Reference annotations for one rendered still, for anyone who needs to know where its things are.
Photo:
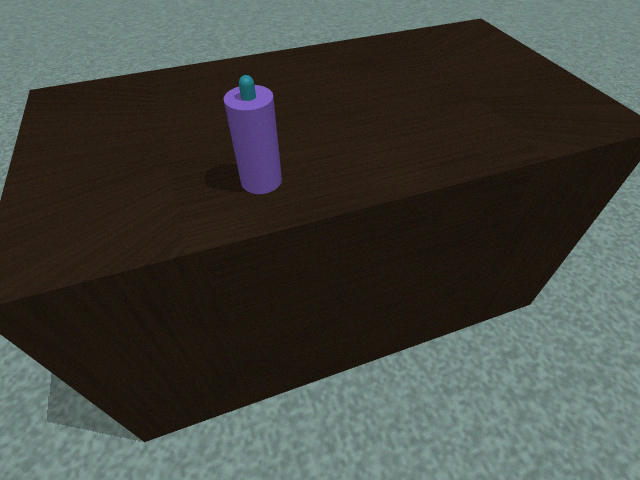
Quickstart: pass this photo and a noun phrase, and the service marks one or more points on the bottle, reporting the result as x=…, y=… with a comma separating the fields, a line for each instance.
x=251, y=117

